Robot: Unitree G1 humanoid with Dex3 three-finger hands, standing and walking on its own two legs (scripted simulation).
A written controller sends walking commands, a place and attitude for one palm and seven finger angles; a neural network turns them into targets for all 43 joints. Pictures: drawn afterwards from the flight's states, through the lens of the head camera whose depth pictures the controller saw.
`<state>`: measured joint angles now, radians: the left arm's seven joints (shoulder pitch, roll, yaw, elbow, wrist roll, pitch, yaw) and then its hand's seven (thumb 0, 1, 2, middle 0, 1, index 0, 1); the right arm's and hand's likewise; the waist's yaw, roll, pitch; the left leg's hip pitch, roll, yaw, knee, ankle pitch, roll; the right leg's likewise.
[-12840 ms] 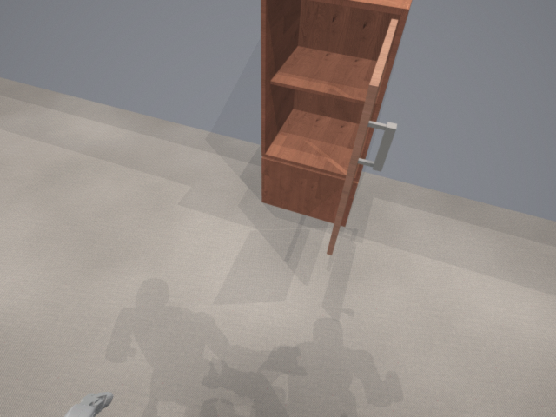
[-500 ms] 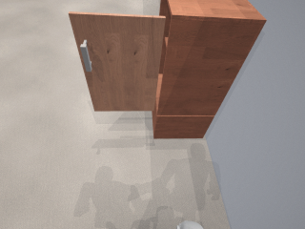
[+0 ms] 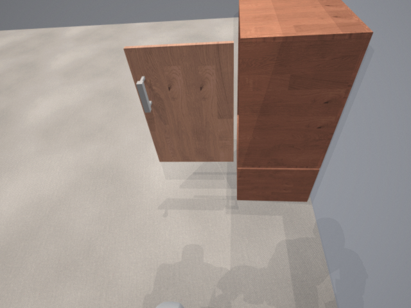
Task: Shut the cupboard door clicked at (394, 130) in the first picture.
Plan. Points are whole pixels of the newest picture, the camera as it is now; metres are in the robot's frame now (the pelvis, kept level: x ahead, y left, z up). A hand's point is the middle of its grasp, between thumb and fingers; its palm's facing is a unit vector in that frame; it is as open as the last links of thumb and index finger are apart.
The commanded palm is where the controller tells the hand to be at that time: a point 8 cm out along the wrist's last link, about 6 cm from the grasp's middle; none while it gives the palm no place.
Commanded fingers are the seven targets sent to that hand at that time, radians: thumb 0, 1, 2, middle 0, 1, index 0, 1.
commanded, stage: take the last steps up to it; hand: left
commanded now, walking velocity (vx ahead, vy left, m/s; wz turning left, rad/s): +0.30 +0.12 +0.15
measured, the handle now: (145, 94) +0.86 +0.28 -0.04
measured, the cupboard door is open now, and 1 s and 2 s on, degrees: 91 91 91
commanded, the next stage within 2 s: come to a stop and stand still in 1.10 s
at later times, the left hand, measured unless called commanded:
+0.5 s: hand out of the picture -0.02 +0.28 -0.19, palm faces +0.17 -0.97 -0.16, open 7.4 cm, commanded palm none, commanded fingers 0.00 0.90 0.90 -0.20 -0.30 -0.20 -0.30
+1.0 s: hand (126, 214) +0.42 +0.28 -0.18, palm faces -0.04 -0.98 -0.19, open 7.3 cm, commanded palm none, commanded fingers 0.00 0.90 0.90 -0.20 -0.30 -0.20 -0.30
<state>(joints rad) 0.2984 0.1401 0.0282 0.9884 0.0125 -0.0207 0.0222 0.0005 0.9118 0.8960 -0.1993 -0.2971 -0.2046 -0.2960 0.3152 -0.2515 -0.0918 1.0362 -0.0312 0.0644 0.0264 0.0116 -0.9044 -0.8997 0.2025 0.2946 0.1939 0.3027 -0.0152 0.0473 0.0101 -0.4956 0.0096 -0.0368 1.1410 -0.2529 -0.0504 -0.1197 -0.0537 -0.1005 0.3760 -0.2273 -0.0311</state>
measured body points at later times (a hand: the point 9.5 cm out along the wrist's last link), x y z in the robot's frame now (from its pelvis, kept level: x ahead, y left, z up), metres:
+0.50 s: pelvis +0.10 +0.12 -0.02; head +0.11 +0.14 +0.43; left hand -0.03 +0.33 -0.18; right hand +0.23 -0.08 -0.15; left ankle +0.10 +0.22 -0.75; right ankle +0.03 -0.03 -0.68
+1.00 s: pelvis +0.28 +0.11 -0.03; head +0.32 +0.10 +0.42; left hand +0.42 +0.34 -0.17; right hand +0.15 -0.08 -0.18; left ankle +0.12 +0.22 -0.70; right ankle +0.37 +0.02 -0.75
